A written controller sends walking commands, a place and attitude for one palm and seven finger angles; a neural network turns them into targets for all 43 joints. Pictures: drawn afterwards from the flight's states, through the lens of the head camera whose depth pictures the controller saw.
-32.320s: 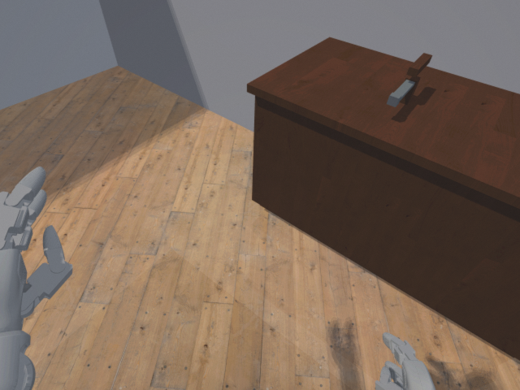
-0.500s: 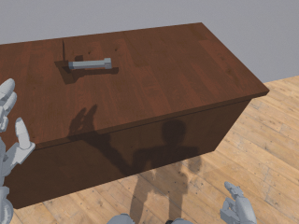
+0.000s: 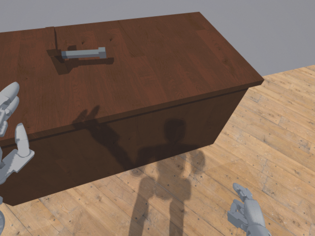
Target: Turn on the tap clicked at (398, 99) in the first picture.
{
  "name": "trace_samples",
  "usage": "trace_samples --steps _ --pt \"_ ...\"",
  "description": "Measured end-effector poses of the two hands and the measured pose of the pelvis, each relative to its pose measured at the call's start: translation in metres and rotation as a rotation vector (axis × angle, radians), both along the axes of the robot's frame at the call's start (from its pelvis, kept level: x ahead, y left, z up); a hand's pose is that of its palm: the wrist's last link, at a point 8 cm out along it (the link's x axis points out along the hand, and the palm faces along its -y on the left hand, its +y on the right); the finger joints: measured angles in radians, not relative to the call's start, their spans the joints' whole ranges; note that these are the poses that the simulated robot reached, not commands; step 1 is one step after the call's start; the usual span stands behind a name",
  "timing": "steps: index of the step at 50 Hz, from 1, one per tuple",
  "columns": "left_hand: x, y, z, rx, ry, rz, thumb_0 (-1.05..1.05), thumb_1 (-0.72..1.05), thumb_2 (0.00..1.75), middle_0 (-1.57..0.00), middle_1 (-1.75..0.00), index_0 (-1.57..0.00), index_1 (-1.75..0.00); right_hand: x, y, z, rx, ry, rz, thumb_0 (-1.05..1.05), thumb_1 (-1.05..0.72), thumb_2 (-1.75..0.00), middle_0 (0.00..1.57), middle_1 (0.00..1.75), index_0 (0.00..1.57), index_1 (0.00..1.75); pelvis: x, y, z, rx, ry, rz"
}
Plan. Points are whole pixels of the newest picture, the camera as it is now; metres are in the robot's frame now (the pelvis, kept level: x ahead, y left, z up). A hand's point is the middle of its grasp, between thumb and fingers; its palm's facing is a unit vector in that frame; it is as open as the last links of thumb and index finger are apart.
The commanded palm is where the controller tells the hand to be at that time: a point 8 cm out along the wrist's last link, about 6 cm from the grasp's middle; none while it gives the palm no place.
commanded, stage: stop stepping back and stand still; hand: left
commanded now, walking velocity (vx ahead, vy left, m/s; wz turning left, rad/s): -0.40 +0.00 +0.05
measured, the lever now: (102, 52) +0.70 +0.24 +0.03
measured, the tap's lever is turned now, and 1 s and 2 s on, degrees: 81 81 81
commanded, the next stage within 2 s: stand and check the lever's angle in 0.88 s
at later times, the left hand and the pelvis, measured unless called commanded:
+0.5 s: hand out of the picture +0.09 +0.21 +0.17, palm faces +0.43 -0.82 -0.38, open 7.4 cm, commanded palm +0.03 +0.25 +0.18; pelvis -0.12 -0.04 -0.01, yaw +2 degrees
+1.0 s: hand out of the picture +0.06 +0.21 +0.17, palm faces +0.53 -0.74 -0.41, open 7.4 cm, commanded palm +0.00 +0.24 +0.18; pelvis -0.13 -0.06 +0.00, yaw +6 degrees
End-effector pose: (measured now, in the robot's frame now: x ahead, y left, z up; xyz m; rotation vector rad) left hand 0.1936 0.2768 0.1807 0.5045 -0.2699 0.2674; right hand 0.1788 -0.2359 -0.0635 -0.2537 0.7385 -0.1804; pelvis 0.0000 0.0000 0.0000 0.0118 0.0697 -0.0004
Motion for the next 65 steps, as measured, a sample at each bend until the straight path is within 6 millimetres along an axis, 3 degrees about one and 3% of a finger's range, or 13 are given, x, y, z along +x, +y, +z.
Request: trace_samples --steps 6,14,19,23,29,34,39,42,48,57,65 --pt "-0.04 -0.008 0.002 -0.025 0.034 0.048 0.01 0.89 0.9 -0.21 -0.3 -0.21 -0.3 -0.039 -0.003 0.004 0.029 -0.023 0.039 0.01 -0.91 -0.89 0.2 0.3 0.2 0.3 -0.033 -0.01 0.006 -0.007 -0.038 -0.006" --pt "-0.102 -0.033 -0.003 -0.044 0.045 0.113 0.01 0.89 0.9 -0.21 -0.3 -0.21 -0.3 -0.096 -0.023 -0.016 0.064 0.013 0.046 0.01 -0.91 -0.89 0.2 0.3 0.2 0.3 -0.077 -0.033 0.001 0.0 -0.074 0.002" --pt "-0.121 -0.035 -0.003 -0.093 0.004 0.132 0.01 0.89 0.9 -0.21 -0.3 -0.22 -0.3 -0.132 -0.04 -0.014 0.033 0.042 0.01 0.01 -0.91 -0.89 0.2 0.3 0.2 0.3 -0.095 -0.038 0.004 0.029 -0.071 0.025" --pt "-0.134 -0.032 -0.003 -0.091 -0.034 0.121 0.01 0.89 0.9 -0.21 -0.3 -0.21 -0.3 -0.152 -0.051 -0.015 -0.01 0.007 -0.012 0.01 -0.91 -0.89 0.2 0.3 0.2 0.3 -0.11 -0.034 -0.005 -0.002 -0.065 0.051" --pt "-0.156 -0.031 0.003 -0.013 -0.024 0.173 0.01 0.89 0.9 -0.21 -0.3 -0.21 -0.3 -0.174 -0.051 -0.028 0.062 -0.001 -0.015 0.01 -0.91 -0.89 0.19 0.3 0.2 0.3 -0.116 -0.047 -0.006 0.021 -0.1 0.061" --pt "-0.172 -0.042 -0.005 -0.056 -0.019 0.199 0.01 0.89 0.9 -0.2 -0.3 -0.21 -0.3 -0.176 -0.049 -0.047 0.081 0.087 0.058 0.01 -0.91 -0.89 0.2 0.3 0.2 0.3 -0.128 -0.054 -0.009 0.006 -0.119 0.089" --pt "-0.183 -0.048 0.0 -0.07 -0.002 0.184 0.01 0.89 0.9 -0.21 -0.3 -0.21 -0.3 -0.17 -0.045 -0.031 0.076 0.069 0.073 0.01 -0.91 -0.89 0.2 0.3 0.2 0.3 -0.133 -0.055 0.001 0.033 -0.107 0.086" --pt "-0.185 -0.045 0.004 -0.053 -0.031 0.179 0.01 0.89 0.9 -0.21 -0.3 -0.21 -0.3 -0.159 -0.042 -0.024 0.049 0.003 0.089 0.01 -0.91 -0.89 0.2 0.3 0.2 0.3 -0.134 -0.051 -0.002 0.009 -0.099 0.088" --pt "-0.181 -0.034 0.006 -0.017 -0.032 0.244 0.01 0.89 0.9 -0.21 -0.3 -0.21 -0.3 -0.138 -0.033 -0.022 0.095 -0.051 0.108 0.01 -0.91 -0.89 0.2 0.3 0.2 0.3 -0.132 -0.056 -0.005 0.023 -0.122 0.106" --pt "-0.177 -0.044 -0.005 -0.088 0.016 0.232 0.01 0.89 0.9 -0.21 -0.3 -0.21 -0.3 -0.12 -0.03 -0.016 0.078 -0.019 0.161 0.01 -0.91 -0.89 0.2 0.3 0.2 0.3 -0.122 -0.055 0.002 0.003 -0.102 0.108" --pt "-0.16 -0.025 0.0 -0.065 0.014 0.233 0.01 0.89 0.9 -0.21 -0.3 -0.21 -0.3 -0.109 -0.026 -0.008 0.057 -0.031 0.13 0.01 -0.91 -0.89 0.2 0.3 0.2 0.3 -0.113 -0.044 0.005 -0.005 -0.095 0.093"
